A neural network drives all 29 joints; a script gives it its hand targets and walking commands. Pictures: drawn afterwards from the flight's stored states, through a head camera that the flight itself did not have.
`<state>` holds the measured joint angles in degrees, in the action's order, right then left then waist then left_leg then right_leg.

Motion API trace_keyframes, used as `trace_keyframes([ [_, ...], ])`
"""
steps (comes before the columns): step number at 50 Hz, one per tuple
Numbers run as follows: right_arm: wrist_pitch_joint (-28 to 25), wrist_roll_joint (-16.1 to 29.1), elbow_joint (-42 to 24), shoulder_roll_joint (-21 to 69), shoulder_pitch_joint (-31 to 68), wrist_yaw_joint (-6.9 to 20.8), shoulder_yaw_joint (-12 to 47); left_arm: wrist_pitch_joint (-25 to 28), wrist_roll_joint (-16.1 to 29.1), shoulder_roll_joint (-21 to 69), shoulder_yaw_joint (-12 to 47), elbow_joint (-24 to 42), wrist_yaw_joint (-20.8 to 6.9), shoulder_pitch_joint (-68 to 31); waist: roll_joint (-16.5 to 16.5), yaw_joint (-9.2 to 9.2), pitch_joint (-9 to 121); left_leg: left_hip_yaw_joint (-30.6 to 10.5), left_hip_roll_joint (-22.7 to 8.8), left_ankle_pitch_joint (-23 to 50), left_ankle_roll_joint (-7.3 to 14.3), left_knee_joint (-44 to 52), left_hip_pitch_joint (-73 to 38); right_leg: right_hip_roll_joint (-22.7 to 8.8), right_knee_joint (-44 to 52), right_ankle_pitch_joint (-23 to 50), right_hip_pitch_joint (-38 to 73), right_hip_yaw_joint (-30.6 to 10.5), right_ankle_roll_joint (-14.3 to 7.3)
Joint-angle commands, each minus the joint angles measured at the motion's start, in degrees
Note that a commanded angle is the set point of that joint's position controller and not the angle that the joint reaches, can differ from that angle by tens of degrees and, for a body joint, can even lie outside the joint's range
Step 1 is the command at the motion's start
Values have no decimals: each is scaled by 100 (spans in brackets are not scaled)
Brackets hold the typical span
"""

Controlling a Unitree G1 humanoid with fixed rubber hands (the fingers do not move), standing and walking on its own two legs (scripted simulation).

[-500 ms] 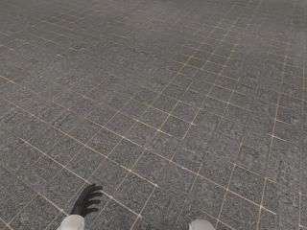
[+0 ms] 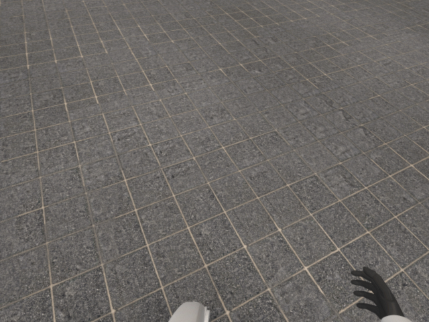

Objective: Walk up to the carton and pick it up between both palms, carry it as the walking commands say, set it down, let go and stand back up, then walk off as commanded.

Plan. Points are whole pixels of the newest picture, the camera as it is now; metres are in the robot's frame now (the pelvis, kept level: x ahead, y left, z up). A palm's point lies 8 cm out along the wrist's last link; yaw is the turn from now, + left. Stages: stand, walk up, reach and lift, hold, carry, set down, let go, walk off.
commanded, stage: walk off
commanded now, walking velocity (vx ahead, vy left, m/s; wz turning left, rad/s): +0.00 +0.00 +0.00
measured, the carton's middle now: out of the picture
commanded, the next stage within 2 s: none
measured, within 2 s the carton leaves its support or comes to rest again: neither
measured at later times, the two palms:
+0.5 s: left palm (115, 166) +0.48 +0.33 -0.07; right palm (308, 252) +0.33 -0.16 -0.10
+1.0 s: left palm (26, 156) +0.47 +0.56 -0.07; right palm (221, 169) +0.50 +0.06 -0.06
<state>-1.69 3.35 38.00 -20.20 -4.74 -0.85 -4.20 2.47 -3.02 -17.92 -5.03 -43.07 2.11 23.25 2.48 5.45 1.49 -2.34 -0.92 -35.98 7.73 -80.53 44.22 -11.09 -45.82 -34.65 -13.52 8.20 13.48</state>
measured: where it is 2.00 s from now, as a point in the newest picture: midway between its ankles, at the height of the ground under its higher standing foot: (113, 311)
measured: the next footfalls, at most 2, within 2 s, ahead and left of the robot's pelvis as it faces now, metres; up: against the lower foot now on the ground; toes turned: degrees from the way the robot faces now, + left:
left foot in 0.06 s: +0.19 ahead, +0.10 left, +0.00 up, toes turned +3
right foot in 0.48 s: +0.37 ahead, -0.05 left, +0.00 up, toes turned -4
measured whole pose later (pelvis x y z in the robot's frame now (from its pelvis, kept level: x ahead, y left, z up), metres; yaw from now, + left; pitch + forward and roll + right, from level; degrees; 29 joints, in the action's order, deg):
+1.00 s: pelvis +0.37 +0.28 +0.04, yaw +10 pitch +1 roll -3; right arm 1.9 3.3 37.3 -10.9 -16.0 0.3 -2.8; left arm -7.0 -2.3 -14.5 -3.8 -40.9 2.8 6.4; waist 0.9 -0.8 -3.3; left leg 1.7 5.1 -21.8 7.8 -45.6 24.1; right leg -6.1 -73.7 -36.4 -25.2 5.2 5.9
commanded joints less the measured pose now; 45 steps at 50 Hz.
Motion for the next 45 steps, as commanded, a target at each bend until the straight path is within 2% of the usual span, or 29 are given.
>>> trace_keyframes([
  [1, -152, -335, -59, 91, -2266, 353, 47, 58, 42, -673, -203, 522, -207, -2054, -474, -2282, 459, 1194, 253, 2397, -556, 3813, -3816, -458, -151, 3185, -1304, 530, -477],
  [2, -68, -323, 823, -636, -3834, 342, -247, 83, -42, -590, -220, 598, -240, -1822, 976, -2828, 1342, 788, 305, 3000, -375, 3158, -6358, 0, -2121, 739, -2740, 429, -334],
  [3, -42, -340, 790, -1187, -3893, 234, -333, 42, -9, -166, -89, 770, -291, -1231, 2533, -2440, 1863, -1936, -1174, 4585, -28, 3876, -6591, 389, -4313, -1409, -3198, 125, -226],
  [4, -15, -215, 566, -1248, -3313, 92, -225, -15, 259, -586, -96, 1035, -292, -1120, 2544, -2080, 2212, -4159, -1578, 7375, 264, 5213, -6571, 703, -4830, -697, -3400, -228, -161],
  [5, -1, -265, 407, -1119, -2652, 19, -148, -97, 334, -886, -233, 972, -280, -1123, 1386, -1648, 1488, -4078, -1673, 8444, 417, 5077, -5687, 500, -5050, -231, -3336, -492, -293],
  [7, -60, -387, 262, -806, -1661, -108, -41, -180, 28, -421, -147, 687, -251, -1292, 359, -1167, 226, -3358, -1496, 8754, 814, 4756, -4567, 221, -5248, 268, -3670, -484, -349],
  [8, -101, -392, 132, -695, -1484, -166, 15, -268, 26, -219, -71, 662, -244, -1448, 209, -1071, 38, -2933, -1363, 8824, 773, 4747, -4064, 133, -4927, 421, -3360, -524, -400],
  [10, -156, -441, 78, -547, -1392, -237, 64, -404, 120, 16, -24, 688, -189, -1600, 351, -879, -253, -2961, -1292, 8910, 990, 4909, -3010, 183, -4531, 183, -2884, -576, -464],
  [13, -131, -503, -51, -165, -1454, -259, 114, -438, 154, 7, -18, 740, -73, -1766, 119, -736, -212, -2794, -1331, 8938, 1273, 4729, -2989, 313, -4092, -638, -3094, -651, -685],
  [18, 36, -624, -209, 26, -1685, -314, 97, -531, 310, 304, 110, 991, 80, -2490, 139, -769, -6, -2041, -420, 8978, 472, 5007, -3024, 591, -1910, 268, -2505, -137, -816],
  [20, 71, -599, -336, 20, -1563, -244, 88, -546, 365, 245, 96, 988, 111, -2134, 297, -491, 323, -1296, 124, 9759, -3, 4323, -2508, 978, -625, 1032, -754, 211, -1012],
  [21, 28, -507, -438, -28, -1408, -195, 80, -532, 361, 80, -4, 1165, 150, -1560, 196, -101, 746, -1180, 275, 9833, -317, 3610, -2180, 1029, 82, 1982, 417, 153, -1046],
  [22, -9, -412, -604, -232, -1054, -164, 6, -543, 356, -14, -59, 235, 178, -131, -196, 600, 1414, -994, 168, 8889, -794, 2270, -1728, 623, 1107, 3877, 2108, -154, -1260],
  [23, -110, -360, -859, -155, -549, -40, 69, -550, 252, -574, -213, -99, 240, 1054, -1802, 1381, 1948, -434, 720, 2854, -1276, -601, -127, -1280, 1421, 7668, 4152, -1747, -2349],
  [24, -127, -417, -1074, -28, -641, 24, 146, -618, 225, -1005, -329, -334, 257, 1260, -2031, 1004, 2488, -625, 925, -838, -1079, -1464, 915, -2440, 1107, 10558, 4965, -2997, -3101],
  [25, -100, -382, -1096, 3, -627, 62, 122, -676, 151, -824, -284, -246, 282, 1187, -1566, 818, 2215, -1015, 526, -223, -946, -1739, 891, -2630, 1153, 9949, 4288, -2931, -3316],
  [26, 4, -438, -1069, 49, -493, 40, 113, -717, 113, -611, -286, -95, 304, 630, -1187, 499, 1541, -1009, 340, 39, -992, -1891, 893, -2500, 1298, 8449, 3443, -2877, -3222],
  [27, 118, -570, -1115, 195, -212, 16, 107, -674, 82, -467, -280, 95, 378, 31, -1233, 253, 760, -1072, 106, -43, -977, -1604, 972, -2214, 1413, 7060, 2690, -2814, -2873],
  [29, 350, -668, -968, 333, -571, 33, 55, -557, 123, -158, -121, 454, 378, -917, -977, -461, 34, -936, 102, 4, -1026, -961, 499, -2021, 1729, 6048, 1388, -2133, -2379],
  [31, 509, -631, -873, 363, -671, 91, 43, -394, 146, -249, -110, 606, 323, -1182, -1112, -717, -404, -913, -161, -357, -1010, 361, 9, -2164, 1957, 6157, 487, -1831, -2097],
  [32, 536, -567, -835, 373, -771, 134, 68, -376, 110, -439, -148, 708, 272, -1482, -1552, -889, -372, -735, -375, -276, -975, 1411, -567, -1964, 1939, 5694, 17, -1317, -1801],
  [34, 478, -344, -451, 455, -1321, 269, 160, -424, 93, -725, -251, 840, 135, -1762, -2106, -981, 55, 47, -336, 743, -897, 3383, -2221, -997, 1554, 4141, -648, -316, -1171],
  [35, 426, -261, -162, 466, -1807, 319, 150, -498, 104, -784, -282, 848, 65, -1728, -1744, -1164, 294, 457, -208, 1842, -868, 3996, -3243, -752, 951, 3310, -990, -115, -1083],
  [36, 383, -349, 256, 55, -2410, 342, 28, -538, 69, -603, -251, 870, 8, -1499, -717, -1351, 778, 432, 45, 2781, -728, 4236, -4169, -277, -503, 2208, -1244, -9, -914],
  [37, 343, -485, 339, -744, -2550, 359, -82, -601, 85, -94, -203, 1060, -45, -1313, 1986, -1401, 912, -1770, -1280, 5994, -188, 4768, -4573, 673, -2870, -1187, -2541, 267, -534],
  [38, 352, -406, 195, -760, -2276, 337, -4, -767, 231, 20, -95, 1223, 42, -1539, 2515, -1477, 1034, -2583, -1436, 8174, 359, 5187, -4094, 870, -3369, -1873, -2524, -234, -595],
  [39, 325, -381, 129, -510, -2190, 288, 106, -854, 327, -132, -153, 1363, 19, -1949, 2380, -1551, 717, -2965, -1283, 8073, 339, 5588, -3378, 807, -3646, -1722, -2321, -375, -695],
  [42, 271, -519, -101, -83, -1338, 28, 224, -900, 293, 36, -24, 969, 76, -1606, 1058, -894, 282, -2376, -1098, 7494, 198, 5223, -4001, 558, -3879, -278, -2907, -533, -814],
  [45, 205, -523, -83, 50, -1691, -85, 181, -813, 300, 67, 33, 792, 62, -1772, 621, -888, 664, -2317, -1061, 7840, 234, 5239, -4346, 560, -3470, 18, -2600, -574, -830],
])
